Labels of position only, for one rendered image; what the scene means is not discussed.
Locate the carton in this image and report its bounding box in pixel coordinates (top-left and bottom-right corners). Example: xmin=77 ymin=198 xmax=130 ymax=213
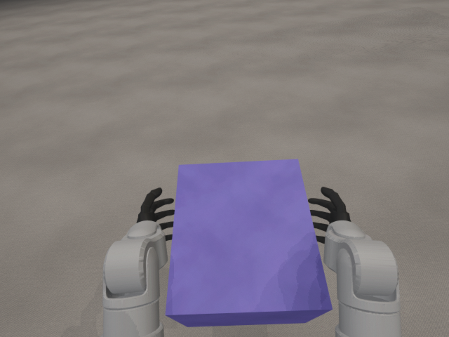
xmin=166 ymin=159 xmax=333 ymax=327

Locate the left robot forearm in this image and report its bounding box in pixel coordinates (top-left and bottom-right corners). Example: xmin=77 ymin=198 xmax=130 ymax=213
xmin=101 ymin=220 xmax=168 ymax=337

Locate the robot right hand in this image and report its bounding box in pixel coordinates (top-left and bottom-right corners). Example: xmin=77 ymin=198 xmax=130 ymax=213
xmin=308 ymin=187 xmax=351 ymax=244

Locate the robot left hand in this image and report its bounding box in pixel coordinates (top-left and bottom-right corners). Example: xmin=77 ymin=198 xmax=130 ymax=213
xmin=137 ymin=187 xmax=175 ymax=241

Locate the right robot forearm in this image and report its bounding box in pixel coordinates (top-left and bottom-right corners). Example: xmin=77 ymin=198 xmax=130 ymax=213
xmin=323 ymin=220 xmax=402 ymax=337

